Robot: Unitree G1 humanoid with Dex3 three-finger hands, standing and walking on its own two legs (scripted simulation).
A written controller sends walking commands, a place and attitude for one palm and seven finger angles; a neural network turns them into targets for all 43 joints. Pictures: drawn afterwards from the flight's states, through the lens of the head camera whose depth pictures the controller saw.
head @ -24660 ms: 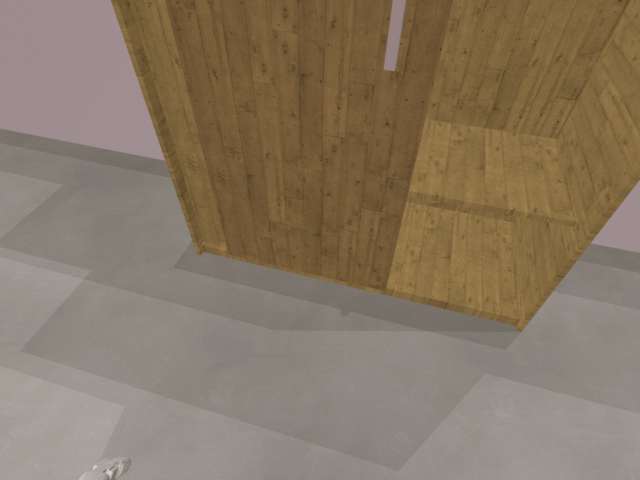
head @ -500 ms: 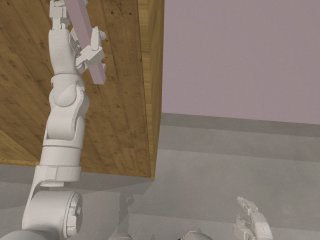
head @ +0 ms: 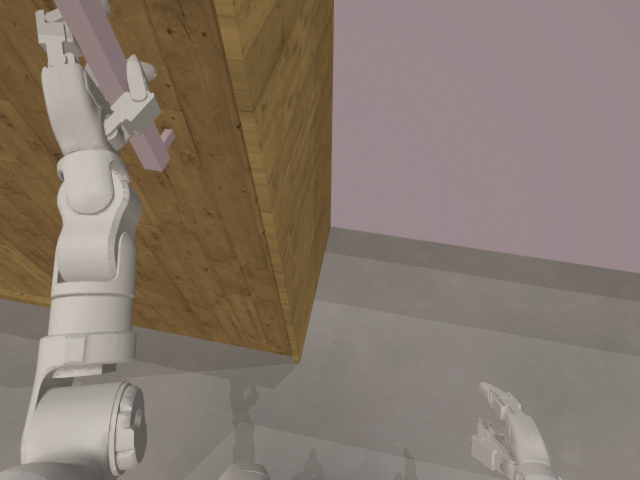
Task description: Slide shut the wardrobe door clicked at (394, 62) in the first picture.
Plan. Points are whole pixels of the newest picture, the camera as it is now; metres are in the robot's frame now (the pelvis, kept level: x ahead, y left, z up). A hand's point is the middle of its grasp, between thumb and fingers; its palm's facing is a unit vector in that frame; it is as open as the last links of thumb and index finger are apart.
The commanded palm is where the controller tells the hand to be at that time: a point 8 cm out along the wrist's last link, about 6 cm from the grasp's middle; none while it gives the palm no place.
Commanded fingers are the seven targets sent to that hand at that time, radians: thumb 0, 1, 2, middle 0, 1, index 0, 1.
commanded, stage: step sideways, sliding the door along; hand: left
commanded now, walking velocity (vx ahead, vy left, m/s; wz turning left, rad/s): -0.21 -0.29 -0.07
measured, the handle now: (119, 54) +0.45 +0.27 +0.26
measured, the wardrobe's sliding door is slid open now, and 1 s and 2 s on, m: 0.00 0.00 0.00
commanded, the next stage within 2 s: stop walking and hold the door there in 0.10 s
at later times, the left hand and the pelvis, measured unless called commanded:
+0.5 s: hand (139, 98) +0.41 +0.24 +0.23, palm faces +0.40 -0.91 -0.11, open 7.5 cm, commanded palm +0.37 +0.26 +0.23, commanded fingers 0.00 0.90 0.90 -0.45 -1.40 -0.45 -1.40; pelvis +0.02 +0.02 +0.00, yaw -4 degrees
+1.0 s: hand (129, 100) +0.40 +0.24 +0.24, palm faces +0.16 -0.99 -0.03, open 7.4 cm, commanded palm +0.37 +0.26 +0.23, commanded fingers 0.00 0.90 0.90 -0.45 -1.40 -0.45 -1.40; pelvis +0.00 +0.11 +0.01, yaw -5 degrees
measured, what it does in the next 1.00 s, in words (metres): shifts its weight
